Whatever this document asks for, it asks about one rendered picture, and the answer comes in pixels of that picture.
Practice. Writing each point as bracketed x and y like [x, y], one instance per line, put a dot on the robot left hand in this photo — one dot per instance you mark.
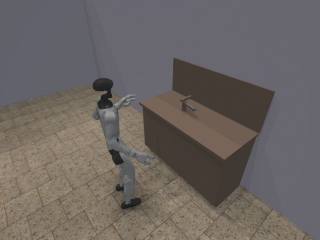
[125, 101]

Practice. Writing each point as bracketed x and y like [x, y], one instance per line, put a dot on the robot left forearm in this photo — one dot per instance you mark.
[118, 106]

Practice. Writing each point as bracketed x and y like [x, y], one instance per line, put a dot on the right robot upper arm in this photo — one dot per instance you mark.
[110, 121]

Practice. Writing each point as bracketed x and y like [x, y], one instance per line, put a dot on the counter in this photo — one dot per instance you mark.
[209, 147]

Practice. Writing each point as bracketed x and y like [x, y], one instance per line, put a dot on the tap lever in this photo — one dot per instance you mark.
[190, 107]

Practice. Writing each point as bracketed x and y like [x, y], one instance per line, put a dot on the left robot upper arm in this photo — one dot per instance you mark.
[95, 113]

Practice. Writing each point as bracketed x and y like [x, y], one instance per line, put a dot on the robot head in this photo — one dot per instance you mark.
[104, 84]

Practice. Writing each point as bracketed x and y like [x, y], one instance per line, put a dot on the robot right forearm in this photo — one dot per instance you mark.
[118, 146]

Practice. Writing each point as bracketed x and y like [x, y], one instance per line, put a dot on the robot right hand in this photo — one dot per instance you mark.
[142, 156]

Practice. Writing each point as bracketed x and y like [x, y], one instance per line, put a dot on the right robot shin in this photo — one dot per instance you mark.
[129, 187]

